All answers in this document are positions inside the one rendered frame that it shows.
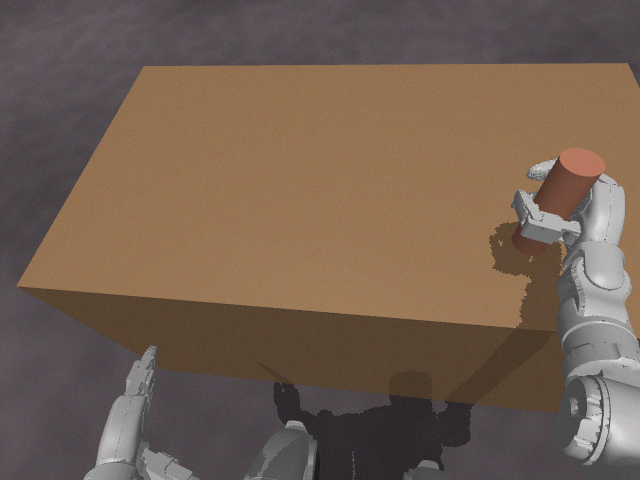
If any right robot arm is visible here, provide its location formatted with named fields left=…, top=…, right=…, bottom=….
left=553, top=241, right=640, bottom=480

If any right robot hand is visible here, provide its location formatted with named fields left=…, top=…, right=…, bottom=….
left=511, top=158, right=625, bottom=253

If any left robot arm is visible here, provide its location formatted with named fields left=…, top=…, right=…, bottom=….
left=83, top=462, right=139, bottom=480

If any can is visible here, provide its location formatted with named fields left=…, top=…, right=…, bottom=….
left=512, top=148, right=605, bottom=256

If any left robot hand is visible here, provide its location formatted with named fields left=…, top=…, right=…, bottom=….
left=95, top=345, right=201, bottom=480

